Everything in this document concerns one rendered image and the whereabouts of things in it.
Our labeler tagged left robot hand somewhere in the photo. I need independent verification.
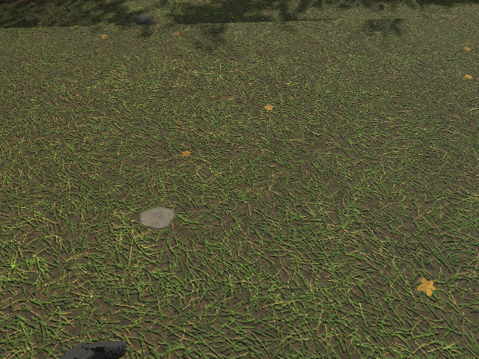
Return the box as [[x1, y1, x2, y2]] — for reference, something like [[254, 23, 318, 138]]
[[60, 341, 126, 359]]

